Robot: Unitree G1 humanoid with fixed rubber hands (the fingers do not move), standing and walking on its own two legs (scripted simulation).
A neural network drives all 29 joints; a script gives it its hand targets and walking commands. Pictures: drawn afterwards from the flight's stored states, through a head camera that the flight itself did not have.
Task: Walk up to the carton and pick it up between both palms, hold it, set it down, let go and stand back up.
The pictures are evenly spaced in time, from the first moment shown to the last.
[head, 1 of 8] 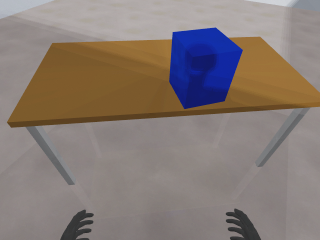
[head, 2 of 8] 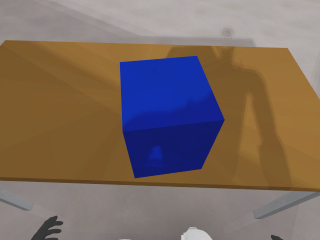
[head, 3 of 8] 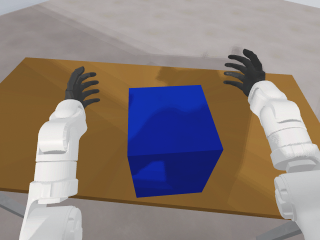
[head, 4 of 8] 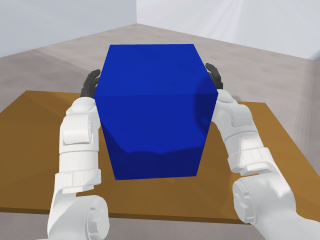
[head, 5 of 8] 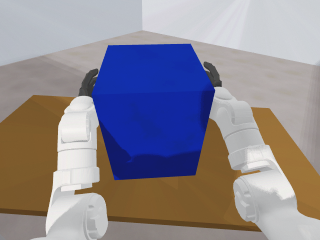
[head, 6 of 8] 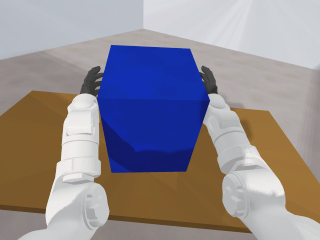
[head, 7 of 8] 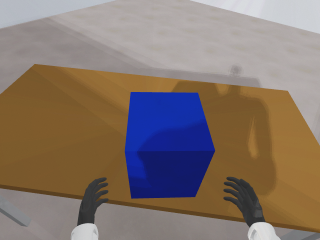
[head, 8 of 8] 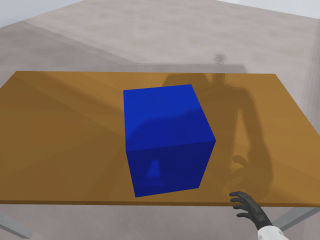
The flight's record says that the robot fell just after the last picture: no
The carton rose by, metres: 0.23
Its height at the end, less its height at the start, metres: +0.00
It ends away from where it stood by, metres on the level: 0.01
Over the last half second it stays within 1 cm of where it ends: yes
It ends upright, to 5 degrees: yes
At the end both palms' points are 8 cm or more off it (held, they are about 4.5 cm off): yes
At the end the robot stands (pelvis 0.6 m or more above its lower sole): yes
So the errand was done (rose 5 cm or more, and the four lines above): yes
